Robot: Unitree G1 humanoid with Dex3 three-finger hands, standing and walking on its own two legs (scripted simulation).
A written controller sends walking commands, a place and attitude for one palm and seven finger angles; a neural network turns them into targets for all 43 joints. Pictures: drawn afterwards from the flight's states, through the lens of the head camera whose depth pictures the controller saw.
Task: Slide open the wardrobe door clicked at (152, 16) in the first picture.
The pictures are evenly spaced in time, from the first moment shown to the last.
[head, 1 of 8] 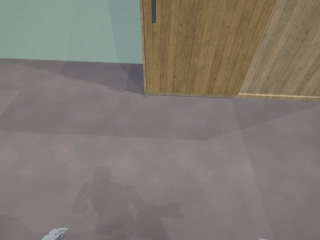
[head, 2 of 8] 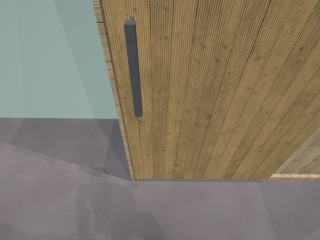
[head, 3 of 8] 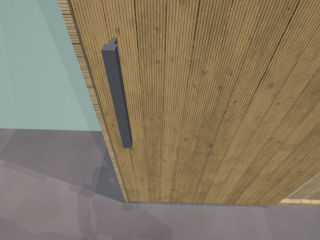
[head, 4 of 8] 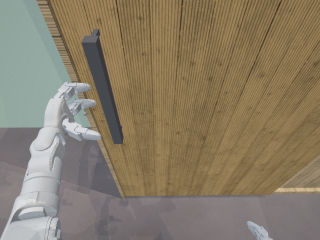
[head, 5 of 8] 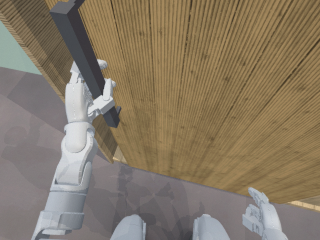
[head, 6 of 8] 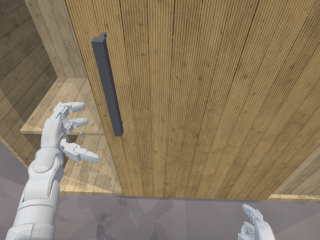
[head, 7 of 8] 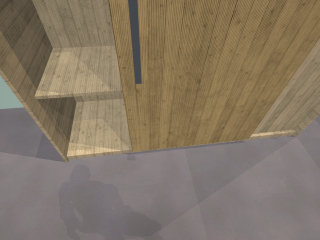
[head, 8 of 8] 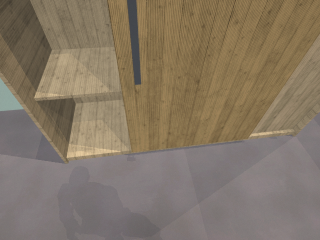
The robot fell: no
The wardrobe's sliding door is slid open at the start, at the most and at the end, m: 0.00 0.44 0.44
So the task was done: yes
